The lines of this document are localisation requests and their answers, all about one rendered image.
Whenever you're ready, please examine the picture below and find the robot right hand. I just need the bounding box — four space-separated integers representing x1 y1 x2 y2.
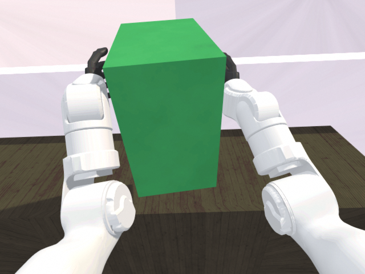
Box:
223 52 240 83

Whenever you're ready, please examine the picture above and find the right robot upper arm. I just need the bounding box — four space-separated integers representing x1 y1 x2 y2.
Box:
262 171 365 274

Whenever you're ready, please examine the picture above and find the right robot forearm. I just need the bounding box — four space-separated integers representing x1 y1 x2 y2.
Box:
222 79 339 213

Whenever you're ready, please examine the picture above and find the pedestal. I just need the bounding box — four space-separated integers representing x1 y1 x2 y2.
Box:
0 126 365 274

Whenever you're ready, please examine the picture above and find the left robot forearm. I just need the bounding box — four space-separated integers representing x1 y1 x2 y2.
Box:
60 74 120 224

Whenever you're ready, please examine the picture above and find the carton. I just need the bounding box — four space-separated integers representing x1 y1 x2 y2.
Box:
103 18 226 197

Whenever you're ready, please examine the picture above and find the left robot upper arm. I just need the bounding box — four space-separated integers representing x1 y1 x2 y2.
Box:
15 180 136 274

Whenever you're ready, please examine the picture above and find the robot left hand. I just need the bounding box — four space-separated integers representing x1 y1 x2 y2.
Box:
85 47 111 98

